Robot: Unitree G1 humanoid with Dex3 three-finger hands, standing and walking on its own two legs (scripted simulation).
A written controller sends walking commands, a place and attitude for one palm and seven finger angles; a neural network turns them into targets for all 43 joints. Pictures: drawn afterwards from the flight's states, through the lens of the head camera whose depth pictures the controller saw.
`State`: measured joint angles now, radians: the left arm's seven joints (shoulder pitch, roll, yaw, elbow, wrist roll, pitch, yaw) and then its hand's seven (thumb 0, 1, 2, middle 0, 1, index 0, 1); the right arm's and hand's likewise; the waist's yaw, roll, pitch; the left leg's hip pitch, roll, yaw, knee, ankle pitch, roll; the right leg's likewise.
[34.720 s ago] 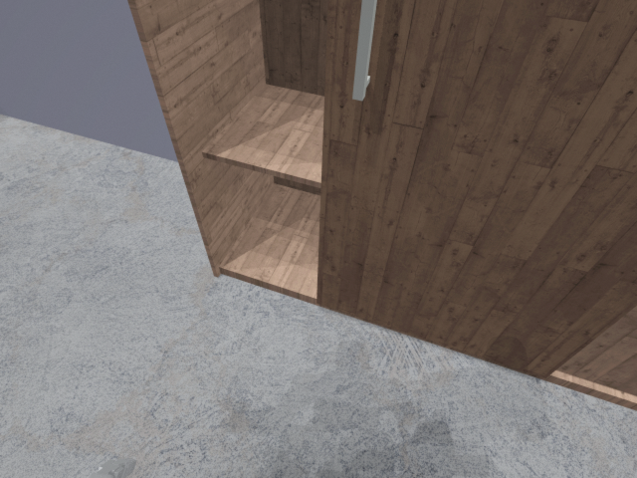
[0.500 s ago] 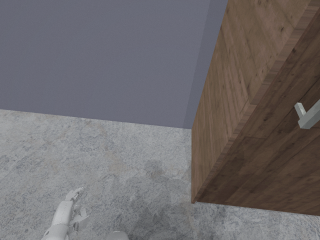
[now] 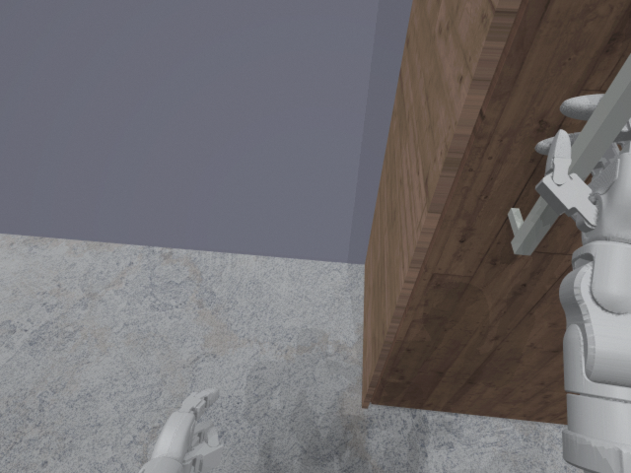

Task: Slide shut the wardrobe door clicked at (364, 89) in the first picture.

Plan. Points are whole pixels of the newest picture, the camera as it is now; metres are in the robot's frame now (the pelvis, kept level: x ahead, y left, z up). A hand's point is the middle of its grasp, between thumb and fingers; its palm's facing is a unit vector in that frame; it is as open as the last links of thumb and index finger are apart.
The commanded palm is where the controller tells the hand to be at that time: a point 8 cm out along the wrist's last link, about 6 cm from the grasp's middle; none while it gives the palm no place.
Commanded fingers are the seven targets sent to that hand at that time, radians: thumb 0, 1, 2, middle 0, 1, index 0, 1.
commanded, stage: stop walking and hold the door there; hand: right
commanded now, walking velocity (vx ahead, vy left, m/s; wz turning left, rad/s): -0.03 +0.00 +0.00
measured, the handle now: (575, 143) +0.38 -0.23 +0.25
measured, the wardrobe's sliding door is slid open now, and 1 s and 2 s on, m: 0.00 0.00 0.00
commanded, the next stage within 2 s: loosen the grip on the handle in 0.32 s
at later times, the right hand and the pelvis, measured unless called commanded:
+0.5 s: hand (563, 172) +0.35 -0.21 +0.24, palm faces +0.32 +0.94 -0.15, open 6.4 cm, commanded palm +0.30 -0.24 +0.23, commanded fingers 0.00 -0.30 -0.61 0.45 1.40 0.45 1.40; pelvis +0.00 +0.01 +0.00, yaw -1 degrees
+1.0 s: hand (558, 179) +0.35 -0.21 +0.23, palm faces +0.36 +0.93 -0.10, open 14.4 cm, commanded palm +0.31 -0.24 +0.23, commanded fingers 0.00 0.55 -0.20 0.25 1.15 0.25 1.15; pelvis +0.02 +0.00 -0.01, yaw -2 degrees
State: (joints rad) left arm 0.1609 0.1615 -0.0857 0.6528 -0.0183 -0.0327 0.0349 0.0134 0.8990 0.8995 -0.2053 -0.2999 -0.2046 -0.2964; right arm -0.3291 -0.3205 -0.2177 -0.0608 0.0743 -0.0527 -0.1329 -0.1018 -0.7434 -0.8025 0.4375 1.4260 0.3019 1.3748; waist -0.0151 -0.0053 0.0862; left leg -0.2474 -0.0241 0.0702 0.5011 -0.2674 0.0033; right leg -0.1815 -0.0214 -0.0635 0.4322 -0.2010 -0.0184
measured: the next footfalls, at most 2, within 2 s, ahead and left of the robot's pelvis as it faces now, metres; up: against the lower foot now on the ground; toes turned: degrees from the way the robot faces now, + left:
left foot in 0.02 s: +0.08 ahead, +0.10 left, +0.00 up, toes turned +2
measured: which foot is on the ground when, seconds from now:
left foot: up 0.00-0.00, down 0.02-1.00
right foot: down 0.00-1.00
